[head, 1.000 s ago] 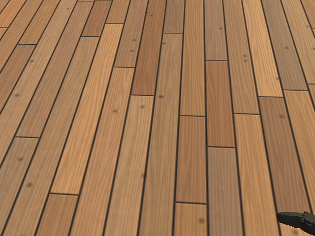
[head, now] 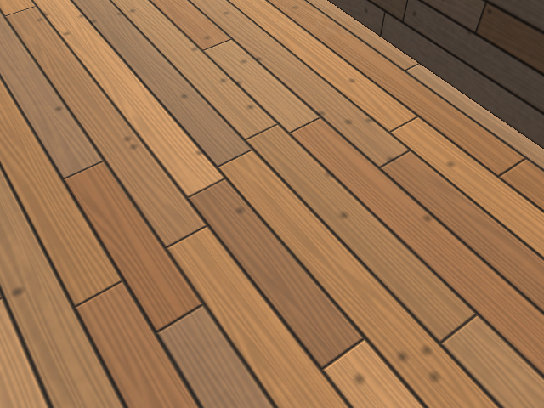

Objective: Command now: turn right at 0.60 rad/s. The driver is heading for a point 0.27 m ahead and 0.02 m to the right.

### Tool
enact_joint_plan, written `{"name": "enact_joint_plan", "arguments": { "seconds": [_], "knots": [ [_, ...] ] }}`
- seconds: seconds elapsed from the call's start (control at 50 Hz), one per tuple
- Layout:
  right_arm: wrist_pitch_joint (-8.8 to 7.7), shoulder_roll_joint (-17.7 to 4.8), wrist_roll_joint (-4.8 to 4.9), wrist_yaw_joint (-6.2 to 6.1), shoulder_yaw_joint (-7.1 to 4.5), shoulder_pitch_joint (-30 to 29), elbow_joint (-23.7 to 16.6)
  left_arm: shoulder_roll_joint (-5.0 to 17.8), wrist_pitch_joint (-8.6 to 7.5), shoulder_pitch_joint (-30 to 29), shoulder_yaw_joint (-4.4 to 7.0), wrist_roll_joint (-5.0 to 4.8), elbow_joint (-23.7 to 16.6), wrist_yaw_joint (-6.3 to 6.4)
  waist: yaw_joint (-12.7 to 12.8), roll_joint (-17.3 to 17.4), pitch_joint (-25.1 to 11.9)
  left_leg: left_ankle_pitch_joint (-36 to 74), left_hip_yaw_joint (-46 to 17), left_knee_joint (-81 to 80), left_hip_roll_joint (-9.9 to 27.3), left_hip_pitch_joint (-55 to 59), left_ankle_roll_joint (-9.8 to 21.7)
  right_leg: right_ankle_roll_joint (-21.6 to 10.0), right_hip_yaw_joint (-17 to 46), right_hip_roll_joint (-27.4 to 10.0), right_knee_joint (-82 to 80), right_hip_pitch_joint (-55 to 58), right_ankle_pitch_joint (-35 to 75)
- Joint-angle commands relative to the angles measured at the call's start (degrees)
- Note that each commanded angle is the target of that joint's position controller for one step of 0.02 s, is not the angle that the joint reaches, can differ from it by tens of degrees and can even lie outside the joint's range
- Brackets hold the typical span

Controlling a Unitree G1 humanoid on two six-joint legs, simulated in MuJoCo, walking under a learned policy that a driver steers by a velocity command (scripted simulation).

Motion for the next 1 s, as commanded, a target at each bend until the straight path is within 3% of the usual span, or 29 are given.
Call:
{"name": "enact_joint_plan", "arguments": {
  "seconds": [0.02, 0.04, 0.06, 0.08, 0.1, 0.12, 0.16, 0.24, 0.3, 0.34, 0.36, 0.38, 0.4, 0.42, 0.44, 0.46, 0.5, 0.56, 0.6, 0.66, 0.7, 0.72, 0.74, 0.76, 0.78, 0.82, 1.0],
  "knots": [
    [-0.25, -14.05, -1.61, -0.6, -3.62, 3.07, -2.9, 4.41, -0.76, 1.55, 1.54, -0.05, -4.78, 0.37, 1.39, 12.95, -6.9, 16.84, -18.3, -12.03, 19.41, 12.92, 10.31, -1.31, 0.43, 0.36, 10.97, -9.69, -16.68],
    [-0.52, -11.94, -2.77, -0.62, -3.23, 3.1, -3.57, 9.3, -1.33, 1.36, 3.03, 0.68, -4.56, 0.51, -0.33, 15.35, -5.96, 20.77, -25.66, -13.49, 26.51, 8.62, 18.13, 1.73, -2.75, -0.26, 24.85, -12.87, -24.94],
    [-0.76, -9.17, -2.22, -1.05, -2.3, 1.25, -4.46, 11.64, -1.37, 2.56, 3.94, 0.53, -3.21, 0.39, 0.34, 10.57, -5.62, 13.39, -21.81, -13.82, 24.41, 7.92, 17.54, 2.52, -2.19, -2.9, 31.39, -13.16, -20.32],
    [-0.71, -7.21, -1.25, -1.4, -1.83, -0.07, -4.44, 10.6, -1.1, 2.82, 3.87, 0.42, -2.01, 0.3, 0.68, 8.68, -4.39, 1.55, -17.1, -14.46, 19.79, 8.05, 14.28, 3.01, -3.0, -3.82, 32.75, -14.34, -15.64],
    [-0.73, -6.68, -0.04, -1.73, -1.62, 0.5, -4.21, 8.54, -0.89, 2.77, 3.32, 0.76, -1.6, 0.27, -0.02, 9.33, -3.3, -7.43, -15.37, -15.51, 17.05, 10.09, 12.33, 3.57, -3.51, -4.04, 33.56, -17.35, -12.2],
    [-0.82, -6.55, 0.4, -2.02, -1.36, 2.14, -3.73, 6.83, -0.96, 2.12, 2.69, 0.69, -1.63, 0.0, -1.15, 9.8, -2.32, -10.7, -14.93, -16.53, 16.59, 11.38, 12.28, 3.95, -3.76, -4.3, 34.07, -19.48, -10.26],
    [-1.01, -6.9, 0.02, -2.18, -1.33, 5.72, -3.05, 4.7, -1.85, -0.21, 1.71, 0.18, -2.15, -0.57, -3.15, 9.69, -1.54, -13.51, -12.81, -18.63, 15.45, 12.88, 12.27, 4.19, -6.32, -4.45, 29.77, -19.82, -8.38],
    [-1.81, -8.72, 0.38, -1.77, -1.66, 8.47, -2.02, 2.12, -3.87, -3.62, 0.16, 0.53, -2.53, -1.13, -4.81, 10.5, -0.97, -8.93, -9.13, -20.07, 15.57, 12.25, 12.38, 3.86, -10.86, -7.27, 15.02, -13.3, -7.05],
    [-1.72, -10.24, 0.52, -1.04, -1.9, 9.69, -1.13, 1.62, -4.89, -4.09, -0.33, 0.42, -2.1, -1.58, -4.97, 10.49, 0.71, -0.2, -5.83, -18.47, 15.13, 7.17, 12.71, 2.81, -13.68, -6.42, 4.45, -3.5, -8.06],
    [-1.25, -10.67, 1.23, -0.55, -1.79, 9.2, -0.57, 2.01, -5.07, -0.12, -0.05, 0.4, -0.69, -1.68, -2.04, 9.69, -0.89, 9.18, -4.73, -14.39, 15.21, 5.42, 11.96, 1.54, -14.73, -5.05, -5.41, 5.33, 0.31],
    [-1.21, -9.48, 1.37, -0.44, -1.29, 9.31, -0.37, 2.67, -4.84, 2.73, 0.37, 0.51, 0.5, -1.54, -0.48, 9.02, -2.56, 11.71, -4.1, -11.68, 14.55, 3.91, 10.34, 0.59, -14.52, -4.5, -9.81, 11.57, 3.84],
    [-1.57, -6.7, 0.79, -0.23, -0.22, 9.41, -0.21, 3.84, -4.47, 5.12, 0.78, 0.51, 0.83, -1.03, 0.94, 7.53, -5.21, 11.28, -2.07, -7.63, 12.64, 1.56, 7.17, -0.46, -11.38, -6.8, -11.4, 18.77, 6.64],
    [-2.1, -2.44, -1.21, 0.1, 1.39, 8.81, -1.5, 7.34, -4.04, 8.48, 1.33, 1.1, 0.55, -0.26, 1.6, -1.41, -10.12, 1.67, 2.88, 4.27, 7.98, -3.63, 2.6, -2.7, -0.22, -16.78, -11.08, 27.28, 19.84],
    [-2.46, -0.45, -1.42, -0.29, 2.18, 10.19, -3.09, 11.05, -3.38, 8.1, 1.87, 2.12, 0.49, -0.19, 0.2, -14.5, -10.8, -15.41, 6.04, 12.89, 3.52, -12.34, -0.82, -11.33, 12.41, -26.46, -12.85, 26.88, 21.11],
    [-2.06, -5.7, -0.68, -0.71, 0.87, 8.07, -2.9, 7.53, -3.65, 9.31, 1.22, 1.71, 1.15, -0.56, 2.76, -10.72, -8.81, -22.28, 3.36, 22.07, 4.79, -15.16, -2.47, -15.31, 14.21, -27.08, -14.38, 24.52, 19.41],
    [-1.62, -7.82, -0.08, -0.61, -0.01, 8.25, -2.51, 6.33, -4.05, 8.04, 0.59, 1.47, 1.68, -0.84, 1.94, -9.7, -6.35, -21.37, 2.52, 27.47, 5.44, -17.67, -2.61, -14.72, 10.92, -25.36, -14.33, 23.26, 20.43],
    [-0.66, -7.26, -0.26, -0.96, -0.32, 9.22, -0.87, 5.14, -4.58, 3.56, 0.14, 1.03, 1.86, -1.06, 0.1, -7.0, -4.14, -15.53, 1.84, 27.82, 6.82, -17.33, -2.73, -12.12, 4.68, -21.66, -14.98, 19.72, 23.71],
    [0.01, -3.44, -0.47, -1.18, 0.58, 10.51, 0.45, 1.86, -4.87, -1.07, -0.92, 2.07, 2.62, -0.65, -2.73, -6.53, -5.01, -6.75, 2.57, 19.52, 6.59, -6.74, -3.68, -10.75, -3.88, -17.0, -14.49, 12.66, 33.67],
    [0.29, -2.44, -0.67, -1.35, 1.1, 8.57, -0.01, 2.06, -4.62, -1.44, -0.85, 2.21, 3.53, -0.59, -2.06, -7.35, -5.55, -4.4, 3.69, 12.54, 5.49, -2.06, -3.75, -10.82, -5.61, -15.85, -13.47, 11.42, 34.89],
    [0.73, -3.44, -0.35, -1.56, 1.06, 6.72, -0.69, 2.83, -4.2, -0.75, -0.73, 1.54, 5.54, -0.82, -1.48, -6.64, -5.69, 0.27, 3.77, 4.5, 4.81, 2.02, -2.58, -11.27, -3.39, -17.32, -12.25, 11.5, 32.41],
    [0.72, -3.81, -1.23, -1.64, 1.16, 6.67, -0.78, 1.83, -4.3, -0.45, -1.2, 0.72, 7.14, -1.11, -2.85, -3.76, -4.77, 12.65, 2.91, -6.31, 5.09, 8.48, -0.64, -8.03, -3.17, -15.45, -11.98, 8.88, 19.8],
    [0.68, -6.1, -1.63, -2.01, 0.76, 6.26, -1.24, 0.86, -4.69, 1.29, -1.56, 1.56, 8.0, -1.22, -2.0, -0.84, -5.02, 22.18, -0.43, -6.82, 7.96, 12.61, 0.36, -5.39, -3.66, -13.22, -11.36, 7.0, 10.6],
    [0.78, -9.73, -1.15, -2.39, -0.07, 5.01, -1.64, 1.16, -5.03, 4.49, -1.45, 2.48, 8.7, -1.5, 0.84, 4.82, -4.68, 25.64, -1.15, -3.9, 9.83, 13.91, 2.53, -3.1, -5.92, -9.6, -11.17, 5.27, 3.08],
    [0.94, -8.18, -0.37, -2.26, 0.0, 3.17, -1.42, 0.98, -4.95, 5.1, -1.63, 2.55, 9.43, -1.34, 0.85, 6.75, -4.5, 19.78, -0.66, -2.71, 8.94, 11.6, 4.48, -1.54, -7.55, -7.89, -11.56, 6.49, 1.51],
    [0.89, -5.89, -0.24, -1.96, 0.42, 2.68, -1.6, 2.11, -4.74, 2.64, -1.47, 2.15, 9.79, -1.1, -1.1, 5.1, -3.09, 16.97, -0.53, -3.26, 7.86, 9.93, 4.3, -0.81, -8.31, -7.39, -10.28, 6.94, 2.17],
    [0.41, -4.34, -0.65, -1.78, 0.94, 2.58, -0.94, 1.98, -4.1, 1.6, -1.32, 1.57, 10.14, -0.54, -1.29, 5.08, -3.62, 19.16, -0.13, -3.14, 7.13, 9.73, 3.27, -0.85, -8.33, -7.76, -8.95, 8.04, 7.48],
    [-0.24, -4.64, -0.42, -1.75, 1.01, 1.6, 2.37, 2.05, -2.61, 2.65, -0.84, 1.31, 14.54, 0.15, -0.82, 1.48, -4.37, 20.92, 0.89, -2.52, 6.25, 9.41, 2.97, -0.64, -8.36, -8.3, -8.29, 12.41, 14.44]
  ]
}}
